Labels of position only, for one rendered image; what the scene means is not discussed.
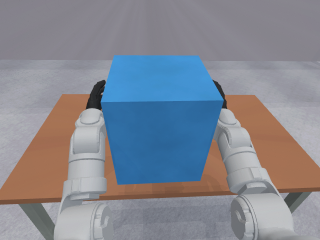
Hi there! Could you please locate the left robot forearm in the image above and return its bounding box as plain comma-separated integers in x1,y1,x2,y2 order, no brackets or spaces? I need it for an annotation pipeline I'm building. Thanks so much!
54,108,107,240

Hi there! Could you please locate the carton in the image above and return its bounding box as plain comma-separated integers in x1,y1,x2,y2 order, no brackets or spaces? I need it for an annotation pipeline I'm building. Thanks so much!
100,55,224,185

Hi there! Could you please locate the robot left upper arm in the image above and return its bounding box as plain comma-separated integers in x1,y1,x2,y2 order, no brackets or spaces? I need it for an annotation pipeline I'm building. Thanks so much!
54,202,114,240

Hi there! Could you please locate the robot left hand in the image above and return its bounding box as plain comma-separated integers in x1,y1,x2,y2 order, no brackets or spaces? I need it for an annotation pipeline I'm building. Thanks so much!
86,80,106,112

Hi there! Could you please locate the robot right upper arm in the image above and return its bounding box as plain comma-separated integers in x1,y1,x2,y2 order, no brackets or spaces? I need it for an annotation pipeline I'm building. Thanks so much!
230,193,320,240

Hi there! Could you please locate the right robot forearm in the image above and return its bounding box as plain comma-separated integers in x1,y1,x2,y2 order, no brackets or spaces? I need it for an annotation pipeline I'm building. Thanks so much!
213,108,294,229

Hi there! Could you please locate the robot right hand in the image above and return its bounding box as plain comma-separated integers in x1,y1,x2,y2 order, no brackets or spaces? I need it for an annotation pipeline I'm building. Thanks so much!
213,80,227,109

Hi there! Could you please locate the table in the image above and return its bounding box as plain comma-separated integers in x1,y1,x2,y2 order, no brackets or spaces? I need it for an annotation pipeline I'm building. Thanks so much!
0,94,320,240

